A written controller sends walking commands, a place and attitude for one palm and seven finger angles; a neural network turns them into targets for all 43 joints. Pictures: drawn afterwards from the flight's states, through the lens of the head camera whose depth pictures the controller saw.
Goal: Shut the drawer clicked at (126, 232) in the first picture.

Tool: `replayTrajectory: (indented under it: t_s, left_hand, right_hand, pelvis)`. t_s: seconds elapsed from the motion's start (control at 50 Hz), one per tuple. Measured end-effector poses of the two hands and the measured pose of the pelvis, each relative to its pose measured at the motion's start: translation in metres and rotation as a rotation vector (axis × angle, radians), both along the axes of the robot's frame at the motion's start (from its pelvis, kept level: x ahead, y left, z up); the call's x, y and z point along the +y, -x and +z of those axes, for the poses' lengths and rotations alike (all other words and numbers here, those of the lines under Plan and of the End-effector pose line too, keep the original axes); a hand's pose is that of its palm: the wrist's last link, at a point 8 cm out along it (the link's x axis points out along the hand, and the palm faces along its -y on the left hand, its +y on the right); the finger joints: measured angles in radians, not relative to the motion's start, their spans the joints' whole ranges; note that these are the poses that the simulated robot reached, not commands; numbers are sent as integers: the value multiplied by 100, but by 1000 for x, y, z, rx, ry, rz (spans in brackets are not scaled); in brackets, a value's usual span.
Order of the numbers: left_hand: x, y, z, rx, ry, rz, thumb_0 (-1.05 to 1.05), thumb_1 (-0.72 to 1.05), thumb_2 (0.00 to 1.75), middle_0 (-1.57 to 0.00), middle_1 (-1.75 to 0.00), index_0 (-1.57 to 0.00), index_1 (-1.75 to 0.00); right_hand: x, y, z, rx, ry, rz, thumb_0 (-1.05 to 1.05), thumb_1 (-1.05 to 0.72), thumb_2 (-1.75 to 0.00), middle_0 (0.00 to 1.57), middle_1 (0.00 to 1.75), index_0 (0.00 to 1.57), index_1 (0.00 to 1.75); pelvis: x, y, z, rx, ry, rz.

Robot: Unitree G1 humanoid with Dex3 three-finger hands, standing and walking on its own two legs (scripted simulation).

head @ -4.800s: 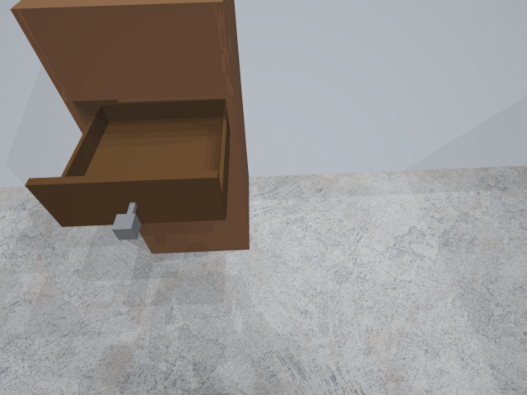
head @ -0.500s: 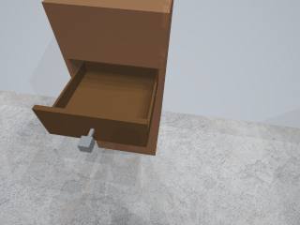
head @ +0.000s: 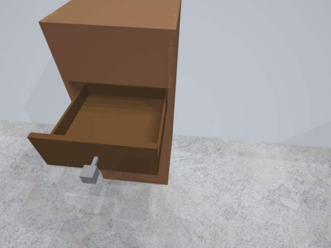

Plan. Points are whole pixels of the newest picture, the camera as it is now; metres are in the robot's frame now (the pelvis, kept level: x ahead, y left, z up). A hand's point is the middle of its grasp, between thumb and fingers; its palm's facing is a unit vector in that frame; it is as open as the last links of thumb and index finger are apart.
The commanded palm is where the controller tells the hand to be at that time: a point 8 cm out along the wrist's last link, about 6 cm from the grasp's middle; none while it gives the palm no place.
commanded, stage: come to a stop and stand still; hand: left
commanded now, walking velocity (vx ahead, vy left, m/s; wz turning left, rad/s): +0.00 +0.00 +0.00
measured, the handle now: (92, 168) +0.35 +0.25 -0.06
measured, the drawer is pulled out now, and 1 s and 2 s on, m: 0.29 0.29 0.29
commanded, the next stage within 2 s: look again from close up in 0.60 s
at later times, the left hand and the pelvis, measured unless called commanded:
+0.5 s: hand out of the picture -0.04 +0.20 -0.17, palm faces -0.01 -0.98 -0.20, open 7.4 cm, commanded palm none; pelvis -0.03 +0.03 +0.00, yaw -2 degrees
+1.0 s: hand out of the picture -0.04 +0.19 -0.17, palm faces -0.01 -0.99 -0.17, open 7.4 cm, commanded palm none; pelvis -0.03 +0.04 +0.00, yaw -3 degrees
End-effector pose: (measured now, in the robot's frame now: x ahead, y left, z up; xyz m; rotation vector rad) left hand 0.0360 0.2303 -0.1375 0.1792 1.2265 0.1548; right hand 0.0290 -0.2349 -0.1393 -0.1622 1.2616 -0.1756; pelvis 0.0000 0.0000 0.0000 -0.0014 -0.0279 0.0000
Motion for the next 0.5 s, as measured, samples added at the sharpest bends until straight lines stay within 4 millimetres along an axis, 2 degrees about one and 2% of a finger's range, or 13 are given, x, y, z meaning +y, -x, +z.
replayTrajectory:
  t_s: [0.08,0.18,0.5]
  left_hand:
    - [3,-7,2,-20,3,-19,1,91,90,-20,-30,-20,-29]
    - [9,2,1,-1,7,-26,1,91,90,-20,-30,-20,-29]
    - [23,79,-3,192,24,5,1,91,90,-20,-30,-20,-29]
  right_hand:
    - [8,2,1,-10,-9,-2,0,-91,-90,20,30,20,30]
    - [18,16,1,11,-17,-11,0,-92,-90,20,30,20,30]
    - [48,86,-3,169,-51,-55,0,-91,-90,20,30,20,30]
  pelvis:
    - [5,5,1,-6,-1,-9]
    - [11,12,2,-12,0,-18]
    - [32,30,4,-13,-4,-31]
